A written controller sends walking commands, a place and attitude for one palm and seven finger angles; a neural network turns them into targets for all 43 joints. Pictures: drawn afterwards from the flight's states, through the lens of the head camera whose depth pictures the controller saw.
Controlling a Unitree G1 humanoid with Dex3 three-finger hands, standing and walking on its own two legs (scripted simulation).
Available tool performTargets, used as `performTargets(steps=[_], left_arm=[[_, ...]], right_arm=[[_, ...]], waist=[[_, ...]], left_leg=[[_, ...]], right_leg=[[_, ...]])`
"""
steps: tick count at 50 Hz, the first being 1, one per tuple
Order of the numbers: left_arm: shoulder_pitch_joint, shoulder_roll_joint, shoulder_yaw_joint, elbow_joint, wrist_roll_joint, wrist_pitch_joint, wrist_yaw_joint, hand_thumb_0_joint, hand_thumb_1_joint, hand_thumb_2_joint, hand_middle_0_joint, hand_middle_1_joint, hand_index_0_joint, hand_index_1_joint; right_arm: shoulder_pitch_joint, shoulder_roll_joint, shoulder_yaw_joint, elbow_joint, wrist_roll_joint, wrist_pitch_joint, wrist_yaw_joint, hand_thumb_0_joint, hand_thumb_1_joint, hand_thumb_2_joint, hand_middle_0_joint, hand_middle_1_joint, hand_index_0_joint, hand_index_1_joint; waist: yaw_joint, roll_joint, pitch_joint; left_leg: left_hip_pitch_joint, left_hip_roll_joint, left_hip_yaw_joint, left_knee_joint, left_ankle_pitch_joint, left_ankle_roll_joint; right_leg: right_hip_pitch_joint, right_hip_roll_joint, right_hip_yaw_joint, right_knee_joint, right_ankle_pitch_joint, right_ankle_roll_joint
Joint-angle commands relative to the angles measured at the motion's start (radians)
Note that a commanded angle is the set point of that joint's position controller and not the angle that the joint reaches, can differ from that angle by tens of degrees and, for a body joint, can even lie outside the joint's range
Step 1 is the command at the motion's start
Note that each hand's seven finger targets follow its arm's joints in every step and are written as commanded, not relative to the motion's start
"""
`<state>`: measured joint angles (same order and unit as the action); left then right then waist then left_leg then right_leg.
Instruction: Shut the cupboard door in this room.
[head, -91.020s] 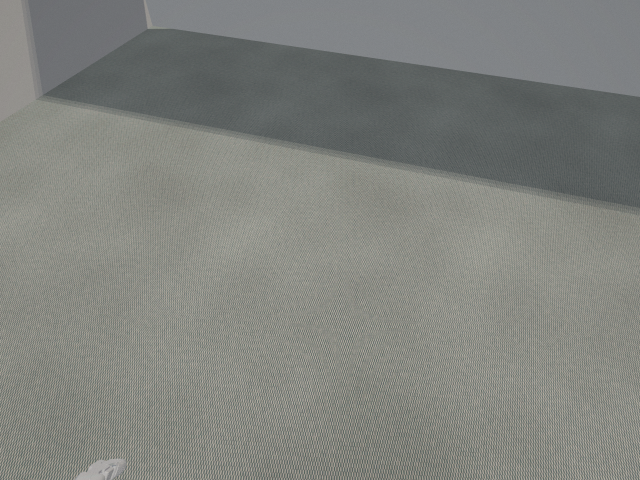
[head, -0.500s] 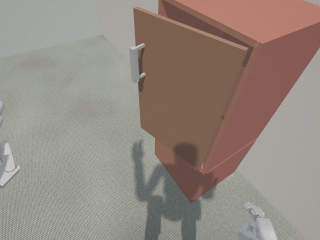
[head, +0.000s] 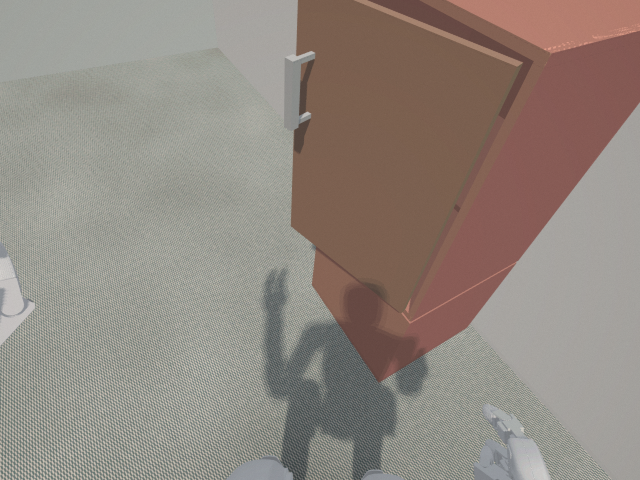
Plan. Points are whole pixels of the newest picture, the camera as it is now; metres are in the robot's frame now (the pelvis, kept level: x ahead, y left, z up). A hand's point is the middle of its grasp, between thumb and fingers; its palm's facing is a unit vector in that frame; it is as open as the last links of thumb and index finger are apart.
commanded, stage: step back with the hand held close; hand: left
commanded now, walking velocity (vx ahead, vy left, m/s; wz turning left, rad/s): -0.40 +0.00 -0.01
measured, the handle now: (299, 91) +0.73 +0.09 +0.11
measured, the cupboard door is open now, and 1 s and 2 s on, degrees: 15 15 15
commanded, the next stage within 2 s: stop stepping back and stand still in 0.68 s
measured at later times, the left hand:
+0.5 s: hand out of the picture +0.13 +0.26 +0.20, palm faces +0.43 -0.79 -0.43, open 7.4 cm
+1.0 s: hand out of the picture +0.04 +0.29 +0.21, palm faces +0.35 -0.89 -0.30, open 7.4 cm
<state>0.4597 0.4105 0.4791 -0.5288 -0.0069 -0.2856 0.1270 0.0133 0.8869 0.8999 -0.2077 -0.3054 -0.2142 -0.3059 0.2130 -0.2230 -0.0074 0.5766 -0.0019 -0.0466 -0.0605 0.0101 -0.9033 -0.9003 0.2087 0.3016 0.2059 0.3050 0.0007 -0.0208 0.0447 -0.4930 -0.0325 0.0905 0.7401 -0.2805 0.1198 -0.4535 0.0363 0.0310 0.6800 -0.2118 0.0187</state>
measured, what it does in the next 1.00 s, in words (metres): walks backwards: right foot, then right foot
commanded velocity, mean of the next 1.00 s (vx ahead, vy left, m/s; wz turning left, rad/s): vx -0.23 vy -0.02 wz -0.05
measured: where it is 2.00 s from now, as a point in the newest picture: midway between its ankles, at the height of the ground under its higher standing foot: outside the picture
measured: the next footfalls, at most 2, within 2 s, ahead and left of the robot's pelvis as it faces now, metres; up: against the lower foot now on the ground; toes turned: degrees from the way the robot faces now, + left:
right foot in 0.16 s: +0.04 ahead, -0.14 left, +0.00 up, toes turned +8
right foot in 0.86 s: -0.22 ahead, -0.14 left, +0.00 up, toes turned -4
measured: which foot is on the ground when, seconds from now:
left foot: down 0.00-1.00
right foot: down 0.00-0.08, up 0.10-0.14, down 0.16-0.56, up 0.58-0.84, down 0.86-0.98, up 1.00-1.00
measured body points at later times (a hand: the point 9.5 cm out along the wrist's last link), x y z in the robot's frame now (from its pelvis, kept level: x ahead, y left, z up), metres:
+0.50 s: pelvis -0.06 +0.00 +0.02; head -0.06 +0.04 +0.46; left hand +0.10 +0.30 +0.22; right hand +0.11 -0.24 -0.05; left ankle +0.06 +0.06 -0.70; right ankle +0.00 -0.15 -0.71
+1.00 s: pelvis -0.18 +0.05 +0.00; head -0.20 +0.11 +0.45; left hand +0.02 +0.34 +0.22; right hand -0.03 -0.19 -0.05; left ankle +0.00 +0.07 -0.70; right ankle -0.26 -0.13 -0.70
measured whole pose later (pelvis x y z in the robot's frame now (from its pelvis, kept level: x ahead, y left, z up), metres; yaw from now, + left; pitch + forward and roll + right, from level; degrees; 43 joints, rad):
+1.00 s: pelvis -0.18 +0.05 +0.00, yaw -4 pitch -2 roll -6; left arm 0.42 0.46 0.40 -0.57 -0.07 -0.19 0.12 0.01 0.89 0.90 -0.21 -0.31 -0.22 -0.31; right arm 0.21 -0.16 0.02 0.66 -0.01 -0.09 -0.07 0.01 -0.90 -0.90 0.21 0.30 0.21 0.31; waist -0.01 -0.03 -0.05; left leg -0.55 0.00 0.04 0.64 -0.16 0.03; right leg -0.13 0.02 -0.01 0.61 -0.49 -0.01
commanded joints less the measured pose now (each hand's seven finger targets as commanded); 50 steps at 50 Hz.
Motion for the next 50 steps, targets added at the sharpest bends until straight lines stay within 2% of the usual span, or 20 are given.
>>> performTargets(steps=[1,4,9,15,21,23,24,26,28,29,31,33,39,41,43,45,46,48,49,50], left_arm=[[-0.044,0.195,0.145,-0.216,-0.007,-0.068,0.019,0.0,0.9,0.9,-0.2,-0.3,-0.2,-0.3],[-0.006,0.222,0.187,-0.18,-0.005,-0.072,0.011,0.0,0.9,0.9,-0.2,-0.3,-0.2,-0.3],[-0.029,0.177,0.094,-0.23,-0.042,-0.096,0.002,0.0,0.9,0.9,-0.2,-0.3,-0.2,-0.3],[0.031,0.198,0.121,-0.224,-0.04,-0.075,0.008,0.0,0.9,0.9,-0.2,-0.3,-0.2,-0.3],[0.046,0.217,0.091,-0.188,-0.043,-0.047,0.033,0.0,0.9,0.9,-0.2,-0.3,-0.2,-0.3],[0.021,0.214,0.064,-0.19,-0.032,-0.038,0.043,0.0,0.9,0.9,-0.2,-0.3,-0.2,-0.3],[-0.008,0.22,0.061,-0.211,-0.029,-0.041,0.047,0.0,0.9,0.9,-0.2,-0.3,-0.2,-0.3],[-0.042,0.222,0.07,-0.215,-0.02,-0.049,0.051,0.0,0.9,0.9,-0.2,-0.3,-0.2,-0.3],[-0.04,0.234,0.121,-0.213,-0.008,-0.07,0.034,0.0,0.9,0.9,-0.2,-0.3,-0.2,-0.3],[-0.04,0.269,0.143,-0.219,-0.011,-0.072,0.025,0.0,0.9,0.9,-0.2,-0.3,-0.2,-0.3],[0.008,0.24,0.141,-0.224,-0.035,-0.062,0.015,0.0,0.9,0.9,-0.2,-0.3,-0.2,-0.3],[0.08,0.202,0.1,-0.24,-0.067,-0.041,0.016,0.0,0.9,0.9,-0.2,-0.3,-0.2,-0.3],[-0.033,0.195,0.035,-0.257,-0.071,-0.029,0.014,0.0,0.9,0.9,-0.2,-0.3,-0.2,-0.3],[-0.061,0.23,0.042,-0.246,-0.063,-0.032,0.016,0.0,0.9,0.9,-0.2,-0.3,-0.2,-0.3],[-0.11,0.294,0.094,-0.267,-0.066,-0.02,0.035,0.0,0.9,0.9,-0.2,-0.3,-0.2,-0.3],[-0.13,0.219,0.034,-0.196,-0.058,0.027,0.019,0.0,0.9,0.9,-0.2,-0.3,-0.2,-0.3],[-0.128,0.2,0.027,-0.179,-0.061,0.055,0.017,0.0,0.9,0.9,-0.2,-0.3,-0.2,-0.3],[-0.175,0.214,0.045,-0.189,-0.061,0.077,0.018,0.0,0.9,0.9,-0.2,-0.3,-0.2,-0.3],[-0.161,0.254,0.095,-0.216,-0.071,0.077,0.022,0.0,0.9,0.9,-0.2,-0.3,-0.2,-0.3],[-0.165,0.253,0.098,-0.258,-0.072,0.066,0.022,0.0,0.9,0.9,-0.2,-0.3,-0.2,-0.3]], right_arm=[[-0.099,-0.152,-0.066,-0.154,-0.002,-0.061,-0.02,0.0,-0.9,-0.9,0.2,0.3,0.2,0.3],[-0.097,-0.156,-0.079,-0.148,-0.002,-0.071,-0.016,0.0,-0.9,-0.9,0.2,0.3,0.2,0.3],[-0.088,-0.125,-0.068,-0.094,-0.009,-0.101,-0.006,0.0,-0.9,-0.9,0.2,0.3,0.2,0.3],[-0.116,-0.117,-0.068,-0.118,-0.013,-0.083,-0.02,0.0,-0.9,-0.9,0.2,0.3,0.2,0.3],[-0.054,-0.091,-0.071,-0.097,-0.009,-0.042,-0.01,0.0,-0.9,-0.9,0.2,0.3,0.2,0.3],[-0.036,-0.09,-0.071,-0.085,0.001,-0.018,-0.003,0.0,-0.9,-0.9,0.2,0.3,0.2,0.3],[-0.04,-0.097,-0.07,-0.08,-0.002,-0.016,-0.005,0.0,-0.9,-0.9,0.2,0.3,0.2,0.3],[-0.081,-0.12,-0.057,-0.104,-0.009,-0.032,-0.026,0.0,-0.9,-0.9,0.2,0.3,0.2,0.3],[-0.123,-0.146,-0.066,-0.121,-0.004,-0.072,-0.039,0.0,-0.9,-0.9,0.2,0.3,0.2,0.3],[-0.134,-0.132,-0.066,-0.124,-0.009,-0.081,-0.041,0.0,-0.9,-0.9,0.2,0.3,0.2,0.3],[-0.12,-0.117,-0.083,-0.103,-0.012,-0.098,-0.017,0.0,-0.9,-0.9,0.2,0.3,0.2,0.3],[-0.115,-0.101,-0.078,-0.094,-0.001,-0.107,0.004,0.0,-0.9,-0.9,0.2,0.3,0.2,0.3],[-0.05,-0.094,-0.062,-0.025,-0.034,-0.105,0.01,0.0,-0.9,-0.9,0.2,0.3,0.2,0.3],[-0.026,-0.09,-0.058,-0.026,-0.019,-0.098,0.005,0.0,-0.9,-0.9,0.2,0.3,0.2,0.3],[-0.059,-0.075,-0.04,-0.036,-0.026,-0.101,-0.005,0.0,-0.9,-0.9,0.2,0.3,0.2,0.3],[-0.033,-0.084,-0.059,-0.031,-0.001,-0.1,-0.019,0.0,-0.9,-0.9,0.2,0.3,0.2,0.3],[-0.058,-0.091,-0.05,-0.042,0.008,-0.085,-0.024,0.0,-0.9,-0.9,0.2,0.3,0.2,0.3],[-0.101,-0.109,-0.021,-0.07,0.004,-0.078,-0.034,0.0,-0.9,-0.9,0.2,0.3,0.2,0.3],[-0.106,-0.112,-0.026,-0.082,0.004,-0.09,-0.033,0.0,-0.9,-0.9,0.2,0.3,0.2,0.3],[-0.113,-0.114,-0.028,-0.092,-0.003,-0.1,-0.029,0.0,-0.9,-0.9,0.2,0.3,0.2,0.3]], waist=[[0.002,0.169,-0.155],[0.003,0.177,-0.127],[-0.004,0.134,-0.175],[0.003,0.182,-0.195],[-0.033,-0.103,-0.166],[-0.051,-0.143,-0.151],[-0.057,-0.094,-0.137],[-0.045,0.12,-0.039],[-0.014,0.384,-0.133],[-0.008,0.343,-0.154],[0.017,0.219,-0.22],[0.029,0.255,-0.259],[0.0,0.247,-0.261],[-0.008,0.085,-0.242],[0.001,-0.064,-0.217],[-0.024,-0.181,-0.158],[-0.045,-0.102,-0.081],[-0.042,0.25,0.006],[-0.017,0.397,-0.044],[0.003,0.464,-0.116]], left_leg=[[-0.37,0.286,-0.39,-0.48,-0.497,0.037],[-0.381,0.351,-0.421,-0.521,-0.513,0.053],[0.079,0.23,-0.299,-0.383,-0.087,-0.045],[-0.079,0.222,-0.298,-0.465,-0.397,-0.048],[0.267,0.052,-0.143,-0.017,-0.146,-0.124],[0.327,0.043,-0.156,0.082,-0.078,-0.12],[0.334,0.055,-0.18,0.026,-0.066,-0.113],[0.122,0.136,-0.294,-0.35,-0.131,-0.067],[-0.264,0.375,-0.522,-0.702,-0.618,0.02],[-0.305,0.408,-0.545,-0.721,-0.574,0.028],[-0.075,0.367,-0.38,-0.629,-0.346,-0.008],[0.083,0.321,-0.248,-0.616,-0.264,-0.06],[0.327,0.288,-0.203,-0.627,-0.092,-0.219],[0.471,0.151,-0.031,-0.335,0.022,-0.208],[0.482,0.089,-0.034,0.006,0.014,-0.178],[0.455,0.066,-0.133,0.151,-0.056,-0.166],[0.419,0.075,-0.141,0.107,-0.054,-0.158],[0.244,0.129,-0.29,-0.346,-0.248,-0.14],[0.134,0.18,-0.464,-0.645,-0.517,-0.206],[0.055,0.224,-0.507,-0.799,-0.699,-0.279]], right_leg=[[0.461,0.014,0.077,0.176,0.014,-0.018],[0.481,0.055,0.048,0.186,-0.106,-0.004],[0.229,-0.015,0.102,-0.157,0.036,-0.039],[0.297,0.003,0.119,-0.122,-0.155,-0.061],[-0.168,-0.248,0.353,-0.45,-0.286,-0.159],[-0.243,-0.286,0.304,-0.463,-0.243,-0.15],[-0.241,-0.259,0.255,-0.427,-0.199,-0.132],[-0.099,-0.056,0.121,-0.26,-0.18,-0.05],[0.371,0.112,0.003,0.189,-0.143,0.004],[0.413,0.112,0.024,0.332,-0.189,0.002],[0.292,0.106,0.001,0.377,-0.267,-0.01],[0.252,0.093,-0.07,0.231,-0.329,-0.022],[0.293,0.035,-0.061,-0.362,-0.255,-0.052],[0.143,-0.076,0.014,-0.51,-0.182,-0.095],[-0.047,-0.273,0.11,-0.519,-0.12,-0.172],[-0.182,-0.261,0.083,-0.428,-0.389,-0.202],[-0.219,-0.219,0.042,-0.373,-0.424,-0.179],[-0.121,-0.042,-0.07,-0.132,-0.443,-0.074],[0.05,0.08,-0.118,0.031,-0.467,-0.05],[0.204,0.156,-0.127,0.223,-0.447,-0.043]])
